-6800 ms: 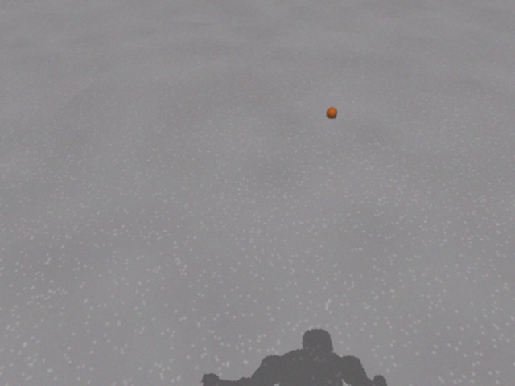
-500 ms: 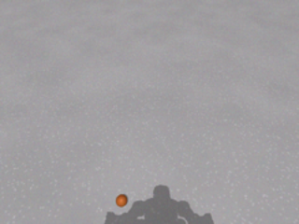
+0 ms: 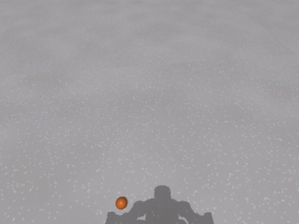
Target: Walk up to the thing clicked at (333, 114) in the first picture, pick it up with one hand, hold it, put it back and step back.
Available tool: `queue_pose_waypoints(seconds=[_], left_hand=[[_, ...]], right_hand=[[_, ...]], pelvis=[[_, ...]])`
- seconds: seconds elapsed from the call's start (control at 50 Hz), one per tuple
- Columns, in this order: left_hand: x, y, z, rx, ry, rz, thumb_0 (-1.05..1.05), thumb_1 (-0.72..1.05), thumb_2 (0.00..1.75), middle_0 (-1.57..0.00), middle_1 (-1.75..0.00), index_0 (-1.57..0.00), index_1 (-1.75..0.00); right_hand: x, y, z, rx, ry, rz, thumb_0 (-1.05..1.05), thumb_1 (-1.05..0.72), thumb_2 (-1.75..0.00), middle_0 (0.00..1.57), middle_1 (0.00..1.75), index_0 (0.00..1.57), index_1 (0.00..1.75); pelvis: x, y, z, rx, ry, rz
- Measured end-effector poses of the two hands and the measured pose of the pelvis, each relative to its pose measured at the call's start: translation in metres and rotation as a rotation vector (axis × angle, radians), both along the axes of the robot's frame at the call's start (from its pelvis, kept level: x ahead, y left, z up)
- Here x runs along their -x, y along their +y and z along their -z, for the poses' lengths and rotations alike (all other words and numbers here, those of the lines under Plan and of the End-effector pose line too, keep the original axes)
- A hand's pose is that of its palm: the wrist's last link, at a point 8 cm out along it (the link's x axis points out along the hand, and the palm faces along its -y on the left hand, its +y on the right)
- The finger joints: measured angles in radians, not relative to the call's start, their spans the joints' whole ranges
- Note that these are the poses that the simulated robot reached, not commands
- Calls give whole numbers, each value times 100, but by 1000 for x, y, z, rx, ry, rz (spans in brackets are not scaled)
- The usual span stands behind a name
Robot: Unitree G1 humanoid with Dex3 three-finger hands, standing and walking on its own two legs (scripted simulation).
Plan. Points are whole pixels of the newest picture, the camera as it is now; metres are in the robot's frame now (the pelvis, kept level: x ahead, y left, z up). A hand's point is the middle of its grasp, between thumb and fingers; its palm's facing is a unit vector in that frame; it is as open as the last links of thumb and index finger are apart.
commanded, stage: stand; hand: left
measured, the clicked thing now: (121, 203) +0.40 +0.22 -0.75
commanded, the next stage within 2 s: walk up in 1.22 s
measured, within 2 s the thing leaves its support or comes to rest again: neither
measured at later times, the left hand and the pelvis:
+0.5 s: hand out of the picture +0.07 +0.25 -0.16, palm faces -0.01 -0.94 -0.34, open 7.4 cm; pelvis +0.00 +0.00 +0.00, yaw +0 degrees
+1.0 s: hand out of the picture +0.06 +0.25 -0.16, palm faces -0.02 -0.94 -0.34, open 7.4 cm; pelvis -0.01 +0.00 +0.00, yaw +0 degrees
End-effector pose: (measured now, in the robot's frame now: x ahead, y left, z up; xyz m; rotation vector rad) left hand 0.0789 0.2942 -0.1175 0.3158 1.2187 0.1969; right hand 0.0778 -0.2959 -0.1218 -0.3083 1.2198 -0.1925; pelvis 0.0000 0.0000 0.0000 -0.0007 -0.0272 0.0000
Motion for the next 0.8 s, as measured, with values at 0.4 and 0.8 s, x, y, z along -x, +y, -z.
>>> queue_pose_waypoints(seconds=[0.4, 0.8], left_hand=[[13, 1, 0, -3, 16, -11, 0, 90, 90, -21, -30, -21, -30], [22, 1, 1, -4, 23, -12, 0, 90, 90, -21, -30, -21, -30]], right_hand=[[9, -2, 1, 0, 11, -2, 1, -90, -90, 21, 30, 21, 30], [20, -3, 2, 1, 25, -2, 1, -90, -90, 21, 30, 21, 30]], pelvis=[[3, -2, 0, -2, -7, 1], [7, -2, 0, -2, -10, 0]])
